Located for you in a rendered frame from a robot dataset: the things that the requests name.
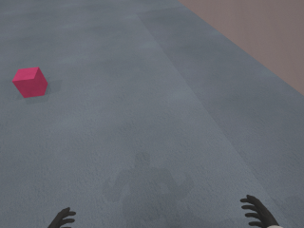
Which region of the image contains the robot right hand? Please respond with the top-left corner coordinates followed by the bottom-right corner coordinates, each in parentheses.
top-left (240, 195), bottom-right (279, 228)

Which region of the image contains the robot left hand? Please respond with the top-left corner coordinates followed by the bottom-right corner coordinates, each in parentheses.
top-left (48, 207), bottom-right (76, 228)

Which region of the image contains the carton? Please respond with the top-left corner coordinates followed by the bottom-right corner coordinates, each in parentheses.
top-left (12, 66), bottom-right (48, 98)

